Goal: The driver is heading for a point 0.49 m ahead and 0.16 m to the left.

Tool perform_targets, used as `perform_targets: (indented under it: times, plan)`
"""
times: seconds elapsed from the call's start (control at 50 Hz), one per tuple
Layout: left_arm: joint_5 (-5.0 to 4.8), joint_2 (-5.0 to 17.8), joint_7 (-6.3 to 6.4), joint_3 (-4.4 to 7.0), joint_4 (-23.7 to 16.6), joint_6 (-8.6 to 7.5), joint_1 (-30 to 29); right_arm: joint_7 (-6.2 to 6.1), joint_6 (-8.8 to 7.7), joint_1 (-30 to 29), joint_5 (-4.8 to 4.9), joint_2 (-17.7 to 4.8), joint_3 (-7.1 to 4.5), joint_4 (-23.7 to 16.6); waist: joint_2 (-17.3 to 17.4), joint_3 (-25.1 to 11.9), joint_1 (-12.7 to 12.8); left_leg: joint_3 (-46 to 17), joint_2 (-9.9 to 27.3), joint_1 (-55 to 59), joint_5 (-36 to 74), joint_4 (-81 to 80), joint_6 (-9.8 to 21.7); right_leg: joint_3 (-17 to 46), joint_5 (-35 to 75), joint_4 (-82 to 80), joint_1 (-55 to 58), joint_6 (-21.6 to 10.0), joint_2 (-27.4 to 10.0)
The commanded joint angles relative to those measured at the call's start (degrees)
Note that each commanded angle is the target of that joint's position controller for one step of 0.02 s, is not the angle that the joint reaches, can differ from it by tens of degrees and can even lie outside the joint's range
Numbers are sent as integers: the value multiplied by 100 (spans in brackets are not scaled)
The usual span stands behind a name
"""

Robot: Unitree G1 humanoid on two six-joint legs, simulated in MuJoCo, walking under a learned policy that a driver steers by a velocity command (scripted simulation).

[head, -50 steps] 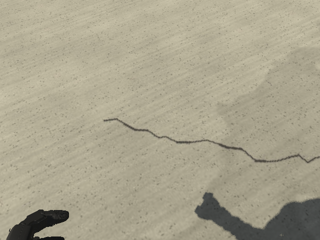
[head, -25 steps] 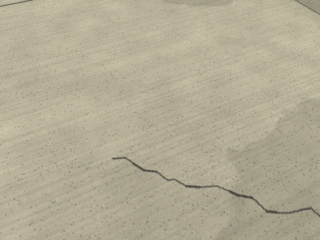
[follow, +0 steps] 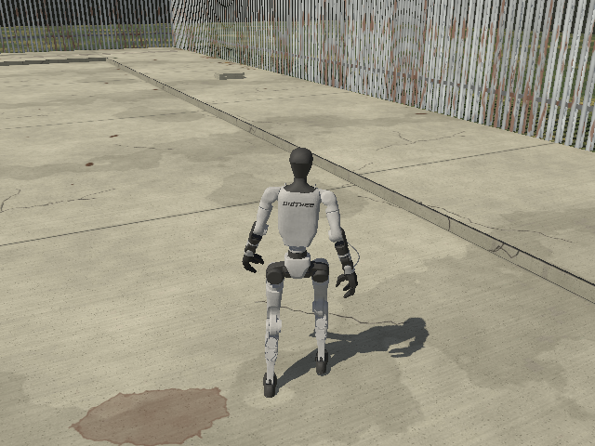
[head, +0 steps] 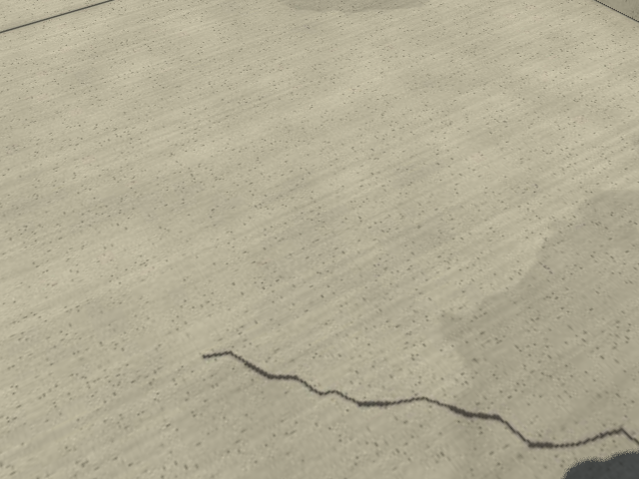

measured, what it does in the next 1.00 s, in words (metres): walks ahead, turning left: right foot, then left foot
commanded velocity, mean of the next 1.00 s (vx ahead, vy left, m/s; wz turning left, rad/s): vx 0.65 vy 0.00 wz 0.43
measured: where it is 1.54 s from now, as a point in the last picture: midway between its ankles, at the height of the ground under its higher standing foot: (265, 375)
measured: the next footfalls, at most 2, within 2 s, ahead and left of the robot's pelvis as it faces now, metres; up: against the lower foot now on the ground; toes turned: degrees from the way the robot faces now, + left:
right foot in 0.04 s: +0.12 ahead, -0.14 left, +0.00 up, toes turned -5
left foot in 0.54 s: +0.51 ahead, +0.05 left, +0.00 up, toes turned +24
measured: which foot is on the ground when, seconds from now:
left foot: down 0.00-0.04, up 0.06-0.52, down 0.54-0.92, up 0.94-1.00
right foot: up 0.00-0.02, down 0.04-0.54, up 0.56-0.90, down 0.92-1.00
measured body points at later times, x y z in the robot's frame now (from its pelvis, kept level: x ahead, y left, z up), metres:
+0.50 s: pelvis +0.32 -0.03 -0.03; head +0.35 -0.02 +0.41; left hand +0.20 +0.19 -0.17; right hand +0.57 -0.21 -0.14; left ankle +0.49 +0.05 -0.72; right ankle +0.09 -0.14 -0.73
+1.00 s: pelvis +0.68 +0.06 -0.03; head +0.71 +0.09 +0.42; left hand +0.74 +0.36 -0.13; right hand +0.86 -0.16 -0.15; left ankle +0.49 +0.07 -0.67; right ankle +0.85 +0.06 -0.74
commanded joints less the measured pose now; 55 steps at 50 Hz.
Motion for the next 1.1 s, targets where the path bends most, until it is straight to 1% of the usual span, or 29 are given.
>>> perform_targets:
  times: [0.02,0.04,0.06,0.08,0.12,0.18,0.32,0.38,0.44,0.5,0.52,0.54,0.56,0.58,0.62,0.64,0.7,0.74,0.78,0.84,0.9,0.92,0.94,0.96,0.98,1.0,1.02,1.06,1.1]
  plan:
    - [126,407,-80,109,-95,74,685,87,-72,-645,-76,-877,-203,-336,380,426,789,-353,753,-2216,11,-172,969,-666,228,-463,2307,-62,528]
    - [142,700,18,238,285,13,1925,107,-95,-765,-113,-772,-156,-357,-226,-45,1416,35,420,-2697,1117,1480,869,-471,-165,-624,3552,-164,522]
    - [260,1438,150,388,507,-75,3126,111,-113,-1095,-147,-205,-5,-671,-1961,-630,1951,475,-222,-3884,161,4248,571,1914,-2793,-1766,4368,-485,-1060]
    - [251,1491,200,300,410,-148,2761,82,-150,-1237,-57,41,20,-954,-2245,-522,1548,-678,-883,-4900,-1024,5562,678,4677,-4438,-3138,3771,-643,-1804]
    - [120,917,203,140,-17,-157,1126,167,-119,-1091,45,-343,-35,-939,-715,153,700,-819,23,-5058,338,5842,786,3301,-3283,-2775,2716,-539,-1786]
    - [70,429,243,-46,22,-303,852,324,96,-641,-125,-195,-36,-746,-844,360,255,-627,342,-4351,968,5436,459,1579,-1769,-3155,1861,-234,-1253]
    - [71,265,280,-116,341,-480,1644,438,310,-2008,6,-22,31,-1279,-480,1054,429,114,150,-5026,2205,4327,485,-549,679,-3547,2131,-45,-856]
    - [43,269,372,-144,445,-471,1852,503,277,-2522,-28,70,119,-1530,-351,1245,460,626,98,-4810,2289,3279,677,-1103,2041,-3587,2611,49,-807]
    - [33,565,488,-121,432,-396,1872,454,256,-2430,26,-21,139,-1622,-605,816,229,1308,-515,-3672,2058,2552,1007,-1524,6450,-2702,3208,226,-860]
    - [137,1142,609,67,191,-98,1492,336,286,-429,85,-543,-67,-1173,-1116,-318,-829,1306,-1026,-1698,924,2579,1349,-1402,8789,90,3407,110,-1164]
    - [166,1226,551,109,52,-31,1212,251,271,718,64,-855,-245,-843,-1014,-736,-1313,842,-1043,-371,297,2258,1575,-1180,7922,1778,2650,-65,-1207]
    - [134,884,406,69,49,-70,1067,124,262,815,39,-961,-362,-716,-233,-516,-1204,-29,-608,506,188,1675,1769,-1139,3500,3799,1279,-83,-449]
    - [55,-4,298,-134,-490,-221,1312,106,304,92,-185,-1471,-426,-877,1228,-462,-110,-3043,814,1724,1279,1343,2585,-506,-1382,5884,-1493,243,642]
    - [-38,264,313,-166,-811,-382,780,95,286,249,-121,-1507,-467,-957,326,-1047,-438,-4266,1299,2056,1230,259,2906,634,-939,6135,-2293,136,528]
    - [-67,434,334,-184,-686,-461,857,1,199,-271,-80,-832,-288,-916,-935,159,211,-3024,1258,132,2758,-43,2272,609,-166,5036,-1767,90,-57]
    - [-457,661,373,-18,-744,-550,649,155,-88,-784,194,-51,-52,-1276,-1081,2,283,-2960,1117,-286,2988,-237,2159,966,-477,5061,-1464,140,-47]
    - [-232,615,388,14,-728,-356,815,100,-242,-1259,254,-374,-40,-1290,-724,390,722,-1262,390,-1787,4445,-241,1556,669,-129,3287,-655,309,-457]
    - [-39,217,379,-101,-1010,-362,103,-75,-216,-941,200,-536,-64,-1160,-496,511,518,-549,-217,-2240,5608,-115,1182,116,667,1931,-351,438,-74]
    - [-19,-47,298,-206,-1076,-420,-334,-231,-90,-417,198,-522,-78,-1047,-262,190,118,-182,-560,-1874,5311,185,780,-167,2082,326,-18,466,336]
    - [-109,134,139,-180,-1256,-470,-815,-326,65,94,204,-553,-85,-877,153,-157,-202,-441,-274,-898,4716,414,512,-139,3287,-785,84,384,662]
    - [-6,593,85,-17,-1063,-534,-93,-335,102,-268,89,-444,-96,-945,521,-451,316,-747,-74,-476,5035,1391,371,-2,3105,-1022,830,79,824]
    - [26,685,104,31,-814,-580,694,-312,111,-687,84,-441,-91,-1041,533,-649,841,-627,-183,-504,5066,2255,238,44,3688,-1412,1487,-70,688]
    - [165,1006,140,74,-628,-608,1395,-241,98,-701,-29,-179,-13,-1200,-223,-1302,1013,-601,-548,-1415,2946,4154,17,893,6149,-863,3013,-581,-341]
    - [337,828,113,-66,-635,-542,1312,-157,111,704,84,288,105,-901,-1596,-2375,483,-1111,-1278,-2727,-2327,6185,-280,2932,7920,-314,4524,-1909,-2062]
    - [173,682,103,-51,-721,-452,1192,-32,133,938,282,-281,27,-706,-1093,-2873,613,-1834,-1103,-2999,-2084,6612,-137,3671,6052,-785,4520,-2150,-2108]
    - [-13,626,143,-51,-887,-344,512,-21,223,130,364,-639,-70,-885,-608,-1945,611,-1530,-796,-3376,-1676,6570,-172,3282,3979,-1169,3594,-1951,-1904]
    - [-102,345,188,-169,-951,-221,-74,-79,338,-511,263,-657,-95,-1043,27,-1034,457,-1053,-519,-3382,-1256,6099,-204,2748,2276,-1643,2333,-1582,-1505]
    - [15,309,208,-230,-912,-63,-488,-181,586,-539,170,-410,-94,-1073,-360,-243,100,-676,-211,-2674,-806,5138,-255,2235,580,-2270,553,-1168,-959]
    - [95,319,181,-211,-813,-7,-535,-244,626,-236,128,-78,-20,-930,-786,-181,-6,-358,-219,-1941,-856,4006,-286,1453,905,-2385,-77,-958,-472]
